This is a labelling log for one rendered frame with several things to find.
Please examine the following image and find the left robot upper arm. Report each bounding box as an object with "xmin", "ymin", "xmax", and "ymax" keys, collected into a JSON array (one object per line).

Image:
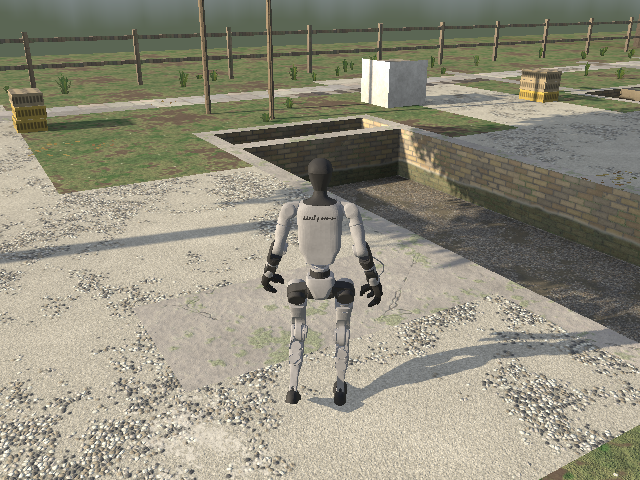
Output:
[{"xmin": 272, "ymin": 201, "xmax": 299, "ymax": 256}]

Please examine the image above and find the right robot upper arm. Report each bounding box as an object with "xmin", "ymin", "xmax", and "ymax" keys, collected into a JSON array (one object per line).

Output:
[{"xmin": 341, "ymin": 201, "xmax": 368, "ymax": 258}]

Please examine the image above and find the humanoid robot torso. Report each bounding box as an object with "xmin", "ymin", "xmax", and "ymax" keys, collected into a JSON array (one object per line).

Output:
[{"xmin": 297, "ymin": 196, "xmax": 343, "ymax": 300}]

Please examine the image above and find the robot right shin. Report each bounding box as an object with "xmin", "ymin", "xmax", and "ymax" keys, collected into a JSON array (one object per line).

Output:
[{"xmin": 335, "ymin": 329, "xmax": 350, "ymax": 392}]

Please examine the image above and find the robot right forearm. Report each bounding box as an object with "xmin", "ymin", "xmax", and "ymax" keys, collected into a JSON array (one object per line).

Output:
[{"xmin": 359, "ymin": 242, "xmax": 380, "ymax": 286}]

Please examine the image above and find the left robot hand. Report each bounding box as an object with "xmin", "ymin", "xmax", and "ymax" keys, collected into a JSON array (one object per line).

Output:
[{"xmin": 261, "ymin": 274, "xmax": 284, "ymax": 293}]

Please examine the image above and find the right robot hand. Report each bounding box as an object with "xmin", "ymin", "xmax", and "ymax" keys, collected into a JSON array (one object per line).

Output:
[{"xmin": 360, "ymin": 282, "xmax": 383, "ymax": 307}]

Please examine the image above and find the robot left forearm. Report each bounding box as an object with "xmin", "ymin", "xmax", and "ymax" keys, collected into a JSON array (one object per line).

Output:
[{"xmin": 263, "ymin": 240, "xmax": 282, "ymax": 278}]

